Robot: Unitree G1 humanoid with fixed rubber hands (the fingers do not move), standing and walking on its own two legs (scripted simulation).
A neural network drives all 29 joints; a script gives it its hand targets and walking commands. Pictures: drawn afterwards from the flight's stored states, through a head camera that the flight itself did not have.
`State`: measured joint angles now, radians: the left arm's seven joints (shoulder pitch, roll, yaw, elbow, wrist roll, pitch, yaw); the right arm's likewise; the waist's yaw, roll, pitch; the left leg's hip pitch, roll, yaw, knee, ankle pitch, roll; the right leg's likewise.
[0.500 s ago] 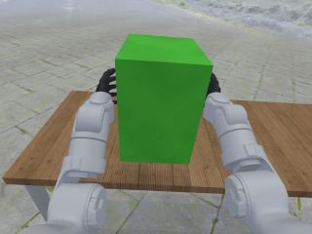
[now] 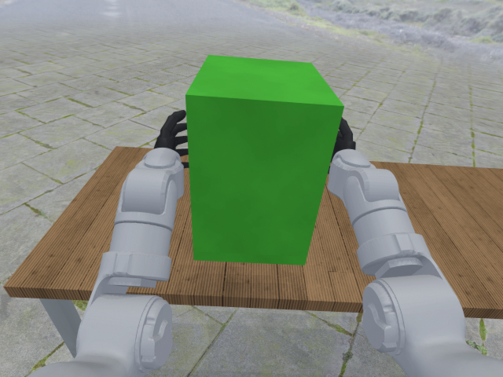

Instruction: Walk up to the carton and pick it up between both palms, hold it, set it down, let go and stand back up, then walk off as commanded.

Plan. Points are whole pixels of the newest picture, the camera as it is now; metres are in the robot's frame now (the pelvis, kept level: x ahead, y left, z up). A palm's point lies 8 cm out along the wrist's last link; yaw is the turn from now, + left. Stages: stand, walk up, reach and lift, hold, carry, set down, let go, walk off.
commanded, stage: hold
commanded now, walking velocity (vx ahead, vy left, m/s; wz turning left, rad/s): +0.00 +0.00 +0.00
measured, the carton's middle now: (255, 157) +0.42 +0.02 +0.23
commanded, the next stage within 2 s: set down in 0.40 s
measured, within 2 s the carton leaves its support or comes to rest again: neither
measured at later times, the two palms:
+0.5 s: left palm (167, 157) +0.37 +0.15 +0.24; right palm (340, 161) +0.39 -0.11 +0.24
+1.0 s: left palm (184, 172) +0.42 +0.14 +0.19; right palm (333, 191) +0.43 -0.13 +0.16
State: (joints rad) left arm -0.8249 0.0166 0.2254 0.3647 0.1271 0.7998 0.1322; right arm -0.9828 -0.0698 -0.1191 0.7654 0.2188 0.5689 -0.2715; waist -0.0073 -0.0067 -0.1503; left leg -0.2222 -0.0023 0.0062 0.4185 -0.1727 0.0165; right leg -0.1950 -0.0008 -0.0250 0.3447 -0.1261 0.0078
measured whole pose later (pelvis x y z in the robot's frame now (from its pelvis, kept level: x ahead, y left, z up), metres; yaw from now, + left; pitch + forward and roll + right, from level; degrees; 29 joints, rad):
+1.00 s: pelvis +0.03 +0.00 +0.01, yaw +0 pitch -2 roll -1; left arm -0.74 -0.03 0.23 0.39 0.23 0.55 0.08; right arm -0.77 -0.05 -0.01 0.74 0.17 0.20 -0.27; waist -0.01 -0.01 -0.01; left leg -0.13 0.00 0.01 0.35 -0.17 0.01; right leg -0.11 0.00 -0.03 0.28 -0.13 0.01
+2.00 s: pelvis +0.04 +0.00 +0.01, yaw +0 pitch -2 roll -1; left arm -0.73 -0.06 0.23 0.62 0.23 0.31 0.08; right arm -0.71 0.02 -0.21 0.74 0.04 0.07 -0.21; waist -0.01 -0.01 0.04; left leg -0.13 0.00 0.01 0.35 -0.19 0.02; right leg -0.10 0.00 -0.03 0.27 -0.14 0.01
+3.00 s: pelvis +0.05 +0.00 +0.01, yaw +0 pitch +4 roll -1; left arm -0.73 -0.03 0.25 0.93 0.24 0.01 0.08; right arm -0.66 0.10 -0.38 0.85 -0.15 -0.14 -0.17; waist -0.01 -0.01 0.00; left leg -0.20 0.00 0.01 0.33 -0.19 0.01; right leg -0.18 0.00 -0.03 0.26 -0.15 0.01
